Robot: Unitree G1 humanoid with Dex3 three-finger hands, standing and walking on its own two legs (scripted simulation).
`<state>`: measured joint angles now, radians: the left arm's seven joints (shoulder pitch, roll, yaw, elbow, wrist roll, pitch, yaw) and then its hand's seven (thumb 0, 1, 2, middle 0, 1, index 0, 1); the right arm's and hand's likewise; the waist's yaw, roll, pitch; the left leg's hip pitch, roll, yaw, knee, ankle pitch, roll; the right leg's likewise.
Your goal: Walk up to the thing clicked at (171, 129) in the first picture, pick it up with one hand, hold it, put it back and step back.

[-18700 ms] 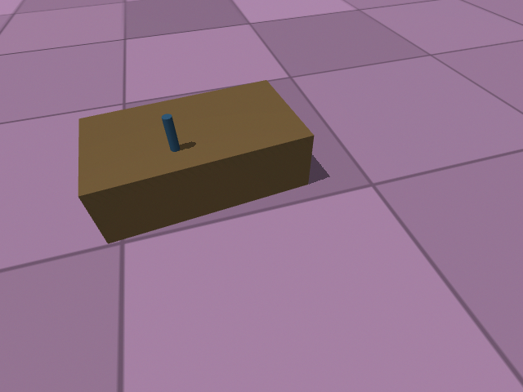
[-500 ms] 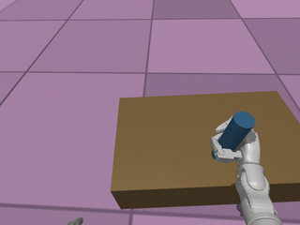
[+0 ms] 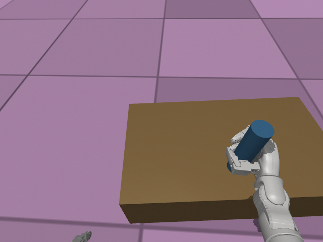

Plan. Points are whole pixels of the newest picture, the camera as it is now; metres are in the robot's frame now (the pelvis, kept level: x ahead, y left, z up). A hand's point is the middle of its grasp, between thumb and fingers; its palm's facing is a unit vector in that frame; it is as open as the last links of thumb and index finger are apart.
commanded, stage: hold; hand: right
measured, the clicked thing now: (246, 150) +0.33 -0.18 +0.07
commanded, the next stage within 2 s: crouch in 0.04 s
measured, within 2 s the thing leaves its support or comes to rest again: neither
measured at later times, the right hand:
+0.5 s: hand (232, 157) +0.36 -0.18 -0.02, palm faces +0.18 +0.98 +0.00, open 5.9 cm
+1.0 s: hand (221, 154) +0.45 -0.20 -0.15, palm faces +0.20 +0.98 +0.00, open 5.9 cm
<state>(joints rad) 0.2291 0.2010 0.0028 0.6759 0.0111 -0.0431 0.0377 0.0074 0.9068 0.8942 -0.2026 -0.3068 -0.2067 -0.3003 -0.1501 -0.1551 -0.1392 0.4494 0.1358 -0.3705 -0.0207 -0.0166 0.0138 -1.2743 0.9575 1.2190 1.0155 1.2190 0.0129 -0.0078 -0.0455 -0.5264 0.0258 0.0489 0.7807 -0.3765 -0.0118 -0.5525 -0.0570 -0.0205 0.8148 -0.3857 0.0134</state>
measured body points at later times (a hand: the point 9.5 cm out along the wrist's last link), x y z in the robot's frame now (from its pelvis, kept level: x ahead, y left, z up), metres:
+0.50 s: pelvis -0.01 +0.01 -0.04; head +0.07 -0.01 +0.41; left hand +0.12 +0.26 -0.15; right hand +0.35 -0.23 -0.01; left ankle +0.01 +0.13 -0.71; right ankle +0.01 -0.13 -0.71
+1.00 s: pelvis -0.04 +0.00 -0.16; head +0.14 -0.02 +0.25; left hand +0.01 +0.27 -0.29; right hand +0.43 -0.25 -0.15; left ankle +0.01 +0.13 -0.71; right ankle +0.01 -0.13 -0.71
